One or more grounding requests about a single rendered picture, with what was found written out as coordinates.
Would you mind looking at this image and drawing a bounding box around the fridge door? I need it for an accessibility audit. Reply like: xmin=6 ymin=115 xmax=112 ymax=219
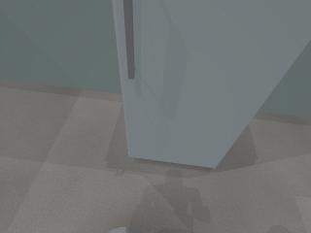
xmin=115 ymin=0 xmax=311 ymax=169

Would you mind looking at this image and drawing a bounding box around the handle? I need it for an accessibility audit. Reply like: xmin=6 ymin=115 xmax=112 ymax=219
xmin=122 ymin=0 xmax=136 ymax=80

